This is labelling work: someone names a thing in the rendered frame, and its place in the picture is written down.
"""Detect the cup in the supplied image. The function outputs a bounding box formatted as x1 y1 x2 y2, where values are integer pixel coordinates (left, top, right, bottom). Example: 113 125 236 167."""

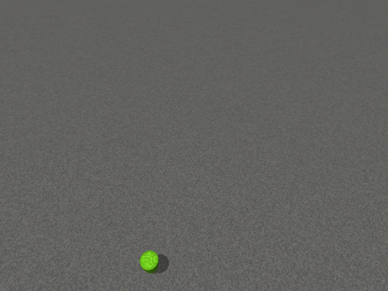
139 250 159 273

